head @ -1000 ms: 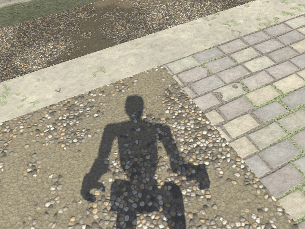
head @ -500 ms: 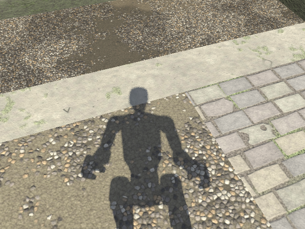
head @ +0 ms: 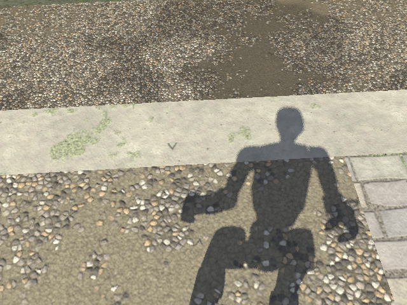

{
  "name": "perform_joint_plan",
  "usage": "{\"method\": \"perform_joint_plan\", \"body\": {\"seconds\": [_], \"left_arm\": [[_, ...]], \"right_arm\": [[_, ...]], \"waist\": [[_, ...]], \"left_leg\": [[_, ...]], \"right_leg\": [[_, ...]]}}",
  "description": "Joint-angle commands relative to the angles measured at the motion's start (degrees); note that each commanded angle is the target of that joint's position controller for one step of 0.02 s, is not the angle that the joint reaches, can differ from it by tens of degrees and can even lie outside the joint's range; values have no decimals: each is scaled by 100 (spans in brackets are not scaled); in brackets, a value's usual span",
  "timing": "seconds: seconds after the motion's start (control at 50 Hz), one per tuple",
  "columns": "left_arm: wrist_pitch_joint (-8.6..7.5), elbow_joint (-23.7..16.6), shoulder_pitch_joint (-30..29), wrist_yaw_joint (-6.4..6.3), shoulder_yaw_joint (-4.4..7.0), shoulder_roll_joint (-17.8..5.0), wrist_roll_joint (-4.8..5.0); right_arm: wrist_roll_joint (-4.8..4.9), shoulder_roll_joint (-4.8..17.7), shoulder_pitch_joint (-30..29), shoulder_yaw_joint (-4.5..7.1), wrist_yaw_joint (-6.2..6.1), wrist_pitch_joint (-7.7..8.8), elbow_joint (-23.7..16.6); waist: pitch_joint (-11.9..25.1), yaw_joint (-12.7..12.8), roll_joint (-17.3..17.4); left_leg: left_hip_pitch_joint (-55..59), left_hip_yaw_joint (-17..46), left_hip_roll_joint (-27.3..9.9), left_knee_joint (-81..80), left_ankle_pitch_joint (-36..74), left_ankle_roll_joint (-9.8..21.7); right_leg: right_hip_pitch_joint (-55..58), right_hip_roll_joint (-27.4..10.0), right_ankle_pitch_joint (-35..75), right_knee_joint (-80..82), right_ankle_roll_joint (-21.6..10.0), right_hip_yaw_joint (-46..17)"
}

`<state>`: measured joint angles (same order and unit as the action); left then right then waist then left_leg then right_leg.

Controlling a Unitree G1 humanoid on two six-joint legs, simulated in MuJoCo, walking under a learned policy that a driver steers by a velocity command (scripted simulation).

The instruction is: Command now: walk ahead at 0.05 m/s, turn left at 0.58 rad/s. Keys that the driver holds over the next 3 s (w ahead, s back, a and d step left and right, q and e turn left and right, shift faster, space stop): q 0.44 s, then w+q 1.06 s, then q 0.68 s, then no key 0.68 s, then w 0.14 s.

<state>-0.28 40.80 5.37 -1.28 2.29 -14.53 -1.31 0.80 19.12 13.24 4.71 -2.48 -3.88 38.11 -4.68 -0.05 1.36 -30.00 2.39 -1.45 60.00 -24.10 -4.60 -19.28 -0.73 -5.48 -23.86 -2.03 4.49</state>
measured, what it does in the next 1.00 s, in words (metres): walks ahead, turning left: left foot, then right foot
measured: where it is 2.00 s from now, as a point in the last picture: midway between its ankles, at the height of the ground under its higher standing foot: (67, 293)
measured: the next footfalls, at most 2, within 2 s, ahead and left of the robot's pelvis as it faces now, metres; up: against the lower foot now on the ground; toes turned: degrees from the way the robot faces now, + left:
left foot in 0.18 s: +0.05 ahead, +0.15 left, +0.00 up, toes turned +8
right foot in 0.64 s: +0.13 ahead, -0.06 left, +0.00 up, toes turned +27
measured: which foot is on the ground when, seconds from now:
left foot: up 0.00-0.16, down 0.18-0.66, up 0.68-1.00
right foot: down 0.00-0.18, up 0.20-0.62, down 0.64-1.00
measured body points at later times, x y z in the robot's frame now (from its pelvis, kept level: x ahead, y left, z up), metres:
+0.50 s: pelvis +0.02 +0.05 +0.01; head +0.04 +0.09 +0.45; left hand +0.09 +0.37 -0.11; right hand +0.24 -0.18 -0.06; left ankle +0.01 +0.14 -0.74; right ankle +0.08 -0.10 -0.68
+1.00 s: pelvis +0.14 +0.11 +0.00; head +0.17 +0.12 +0.44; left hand -0.02 +0.34 -0.12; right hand +0.45 +0.02 -0.09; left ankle +0.19 +0.32 -0.69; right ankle +0.09 -0.08 -0.74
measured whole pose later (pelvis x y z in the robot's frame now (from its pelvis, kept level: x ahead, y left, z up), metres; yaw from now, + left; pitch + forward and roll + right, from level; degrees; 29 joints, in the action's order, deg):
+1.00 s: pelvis +0.14 +0.11 +0.00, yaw +35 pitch +2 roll -1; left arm -3.7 47.5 21.8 -0.5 3.7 -16.2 0.4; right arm 1.4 16.8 8.7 3.6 2.4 1.0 34.0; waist -1.5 5.3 2.0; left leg -40.0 1.0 -4.5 45.5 -4.4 -0.7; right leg 5.2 -1.7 -20.5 -13.6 1.8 8.7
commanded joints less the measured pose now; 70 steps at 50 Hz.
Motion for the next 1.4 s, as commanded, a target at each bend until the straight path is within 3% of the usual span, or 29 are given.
{"method": "perform_joint_plan", "body": {"seconds": [0.02, 0.1, 0.16, 0.18, 0.2, 0.22, 0.24, 0.28, 0.34, 0.44, 0.52, 0.62, 0.64, 0.66, 0.68, 0.7, 0.74, 0.8, 0.9, 1.0, 1.06, 1.1, 1.12, 1.14, 1.16, 1.18, 1.22, 1.3, 1.4], "left_arm": [[-19, -331, -244, -39, 305, -1015, 42], [53, -214, -206, 17, 377, -1198, 124], [105, -72, -168, 19, 381, -1161, 258], [124, 65, 108, 41, 342, -954, 253], [125, -85, 255, 95, 230, -571, -3], [86, -338, -366, 31, 302, -780, -8], [87, -348, -546, -7, 364, -943, 89], [125, -112, -193, -93, 430, -965, 93], [104, -86, -23, -85, 444, -917, 98], [56, -212, -306, -33, 361, -746, 138], [-65, -286, -401, 108, 360, -818, 214], [-359, -109, 255, 217, 409, -798, 295], [-385, 12, 655, 193, 466, -927, 263], [-380, 112, 1281, 152, 511, -1191, 158], [-411, 188, 1497, 199, 587, -1647, -20], [-467, 99, 1097, 184, 547, -1433, 27], [-459, -22, 753, 74, 401, -953, 168], [-476, 54, 988, 11, 334, -850, 99], [-455, 180, 1220, 45, 344, -1014, 89], [-395, 374, 1475, 64, 408, -1306, 245], [-321, 417, 1466, 49, 479, -1560, 314], [-309, 349, 1494, 2, 411, -1443, 307], [-384, 21, 1924, 61, 151, -665, 5], [-593, -145, 1718, 114, 61, -679, 74], [-697, -311, 917, 150, 229, -1226, 349], [-766, -442, 675, 143, 185, -1144, 394], [-745, -323, 842, 86, 214, -1110, 165], [-517, -247, 948, 112, 194, -934, 29], [-550, -595, -309, 147, 82, -652, 42]], "right_arm": [[-20, 266, 201, 44, 68, 58, -409], [-10, 392, 65, 74, 193, 41, -488], [-31, 450, 391, 153, 254, 44, -364], [-50, 652, 584, 235, 219, 46, -319], [-54, 1355, 639, 391, 101, 45, -437], [-235, 1506, 457, 384, 129, 148, -618], [-295, 1275, 290, 329, 158, 266, -595], [-108, 906, -251, 229, 138, 359, -625], [-83, 682, -339, 111, 68, 339, -670], [-58, 814, -153, 170, 6, 282, -648], [-8, 871, -49, 194, 57, 273, -620], [47, 755, -319, 137, 91, 279, -645], [41, 561, -368, 83, 75, 295, -677], [5, 96, -247, -46, 84, 310, -682], [97, 265, -418, 6, 88, 390, -984], [59, 626, -507, 87, 103, 454, -981], [16, 707, -293, 160, 155, 455, -721], [40, 356, -453, 84, 263, 545, -744], [54, 87, -871, -34, 374, 581, -929], [85, -44, -1411, -122, 583, 621, -1100], [44, 324, -919, 65, 606, 581, -1045], [97, 896, 893, 409, 481, 482, -578], [142, 1557, 1263, 524, 370, 465, -491], [136, 1463, 1337, 434, 385, 566, -694], [38, 1019, 1203, 292, 435, 658, -595], [29, 898, 924, 241, 434, 714, -526], [-42, 616, 162, 126, 411, 748, -631], [-41, 572, -46, 99, 319, 813, -542], [15, 703, 378, 129, 192, 771, -227]], "waist": [[1090, 17, -894], [1015, 44, -975], [1014, -197, -844], [910, -225, -360], [817, 13, 1525], [771, -296, 1460], [753, -295, 913], [755, -6, 566], [958, 91, 666], [935, -92, 688], [750, -234, 868], [635, 206, 705], [749, 381, 455], [1118, 490, -482], [576, 438, -1362], [71, 280, -1204], [-40, 185, -1005], [-14, 327, -813], [-72, 479, -739], [-298, 571, -677], [272, 77, -884], [1269, -918, -604], [1926, -571, 1038], [3163, -612, 1101], [2373, -836, 481], [1559, -635, 378], [875, -74, 86], [572, 188, 170], [259, -235, 237]], "left_leg": [[464, -93, -230, -644, 332, 64], [927, -341, -177, -1540, 465, 267], [1800, -548, 63, -2909, 1154, 637], [2309, -83, -73, -3545, 1677, 895], [2962, 2057, -1573, -3976, 3277, 1600], [2334, 2809, -2050, -4211, 3273, 2450], [2172, 2395, -1751, -4306, 2757, 2311], [2199, 1793, -1241, -4182, 2305, 1719], [2156, 1555, -985, -4066, 3032, 1701], [2524, 1869, -892, -3898, 2835, 1736], [2043, 2545, -770, -4339, -172, 1855], [1208, 2808, -340, -4063, -857, 1609], [557, 2521, -73, -3565, -1044, 1348], [-271, 1629, 490, -1865, -1373, 958], [-1660, 938, 895, -873, -1153, 811], [-2006, 944, 295, -194, -648, 705], [-2108, 753, 118, 223, 111, 525], [-2052, 501, -71, 529, 1021, 393], [-1741, 79, -264, -506, 1876, 240], [-939, -456, -233, -1960, 1988, 528], [306, -872, 309, -2297, 1348, 953], [3093, -691, 610, -2725, 1674, 1383], [5383, 1969, -972, -2761, 1183, 2165], [5822, 4750, -1855, -3992, -273, 2912], [5305, 4066, -1661, -4350, -259, 2467], [4390, 3335, -1457, -4408, 140, 2291], [2794, 2264, -981, -4519, 1300, 2075], [1641, 1597, -673, -4866, 2230, 2149], [1356, 1187, -281, -4760, 2020, 1800]], "right_leg": [[792, -1590, 748, 932, -1245, -957], [848, -1712, 396, 848, -1120, -718], [624, -1575, -7, 208, -623, -363], [118, -1294, -611, -486, -170, -24], [-1339, -414, -2512, -2323, 523, 652], [-1980, 88, -3246, -3463, 624, -240], [-1987, -27, -2839, -3929, 529, -628], [-1971, -148, -1969, -3956, 485, -784], [-1615, 11, -1439, -4190, 628, -763], [-1491, 117, -1334, -2796, 733, -879], [-959, 229, -1553, -1759, 585, -854], [773, 273, -893, 81, 200, -717], [1692, -81, -705, 319, 40, -901], [2669, -1192, -1600, 545, -291, -2006], [2455, -2151, -3149, 1240, -974, -3976], [2084, -2309, -3591, 1356, -1147, -4043], [2133, -1733, -2895, 1361, -751, -2956], [2007, -1415, -1169, 1465, -604, -1730], [1835, -1267, 165, 1549, -652, -567], [1923, -1457, 758, 1554, -547, 56], [2277, -1520, 3971, 362, -377, 476], [1120, -1243, 4146, -2081, -65, 733], [-1345, -561, -837, -4352, 263, 604], [-2159, 187, -2873, -5533, 323, -734], [-2705, -119, -2299, -5673, 215, -1058], [-2762, -326, -1795, -5294, 118, -946], [-2032, -692, -1179, -4474, 160, -977], [-1585, -664, -654, -3786, 471, -798], [-1406, -262, 1046, -1598, 637, -726]]}}
Over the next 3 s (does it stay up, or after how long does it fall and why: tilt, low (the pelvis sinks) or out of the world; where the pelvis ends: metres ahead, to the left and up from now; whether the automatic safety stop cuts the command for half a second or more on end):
stays up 0.49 0.52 0.00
